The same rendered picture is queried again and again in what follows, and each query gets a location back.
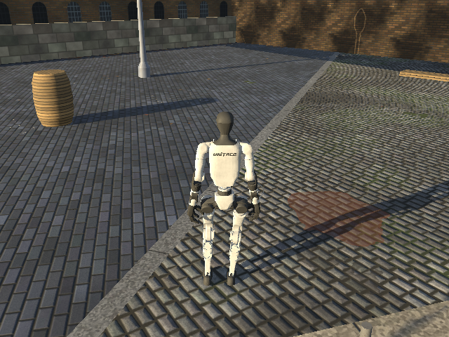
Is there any robot torso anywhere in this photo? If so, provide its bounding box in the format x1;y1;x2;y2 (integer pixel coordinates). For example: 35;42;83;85
208;139;241;211

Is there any robot right forearm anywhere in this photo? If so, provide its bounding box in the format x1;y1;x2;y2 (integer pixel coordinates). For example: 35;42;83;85
248;171;260;204

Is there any right robot foot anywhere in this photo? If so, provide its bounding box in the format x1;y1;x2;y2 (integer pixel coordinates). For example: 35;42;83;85
227;269;236;286

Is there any left robot upper arm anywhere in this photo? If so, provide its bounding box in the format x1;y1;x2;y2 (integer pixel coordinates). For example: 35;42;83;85
194;142;210;182

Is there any robot left forearm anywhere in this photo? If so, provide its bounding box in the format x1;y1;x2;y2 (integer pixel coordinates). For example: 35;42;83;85
189;172;201;206

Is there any right robot hand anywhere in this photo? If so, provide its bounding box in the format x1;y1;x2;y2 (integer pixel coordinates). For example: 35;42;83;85
248;202;260;221

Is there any right robot upper arm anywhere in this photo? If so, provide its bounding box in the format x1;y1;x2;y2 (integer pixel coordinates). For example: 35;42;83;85
240;142;255;181

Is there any left robot hand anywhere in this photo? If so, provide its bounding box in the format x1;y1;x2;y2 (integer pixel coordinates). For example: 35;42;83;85
187;205;204;224

